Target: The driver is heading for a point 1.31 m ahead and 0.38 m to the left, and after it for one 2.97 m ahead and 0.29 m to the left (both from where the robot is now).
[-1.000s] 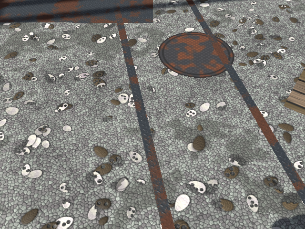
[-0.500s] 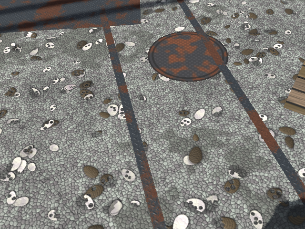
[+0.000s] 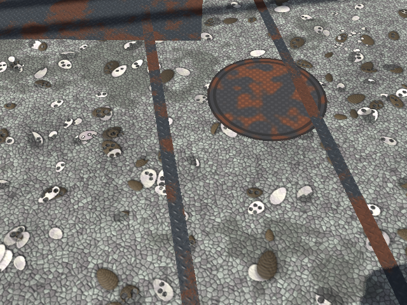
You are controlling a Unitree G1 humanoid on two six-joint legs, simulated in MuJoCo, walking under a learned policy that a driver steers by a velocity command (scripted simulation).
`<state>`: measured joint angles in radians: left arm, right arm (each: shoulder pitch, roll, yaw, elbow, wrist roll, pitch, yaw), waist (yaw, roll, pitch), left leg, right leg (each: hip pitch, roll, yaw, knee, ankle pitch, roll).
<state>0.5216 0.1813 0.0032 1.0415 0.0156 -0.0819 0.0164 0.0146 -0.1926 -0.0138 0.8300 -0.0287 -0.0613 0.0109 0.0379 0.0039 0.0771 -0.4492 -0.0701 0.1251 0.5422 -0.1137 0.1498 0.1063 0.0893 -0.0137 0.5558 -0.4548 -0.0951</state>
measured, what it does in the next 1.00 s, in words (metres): walks ahead: right foot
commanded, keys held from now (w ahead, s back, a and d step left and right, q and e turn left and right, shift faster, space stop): w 0.50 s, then w+q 0.50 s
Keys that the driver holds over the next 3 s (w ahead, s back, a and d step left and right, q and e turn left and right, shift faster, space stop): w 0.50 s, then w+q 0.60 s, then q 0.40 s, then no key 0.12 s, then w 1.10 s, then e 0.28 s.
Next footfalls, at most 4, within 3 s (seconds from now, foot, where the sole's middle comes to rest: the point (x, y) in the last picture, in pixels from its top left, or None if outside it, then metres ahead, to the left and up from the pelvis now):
0.54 right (258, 298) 0.47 -0.12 -0.75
1.10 left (199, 225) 0.71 0.08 -0.75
1.70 right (217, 176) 0.92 0.02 -0.75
2.20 left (147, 178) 0.90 0.29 -0.75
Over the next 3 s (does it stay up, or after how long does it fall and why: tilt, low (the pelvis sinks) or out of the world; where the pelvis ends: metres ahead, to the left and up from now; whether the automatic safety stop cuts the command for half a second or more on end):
stays up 1.17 0.35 0.03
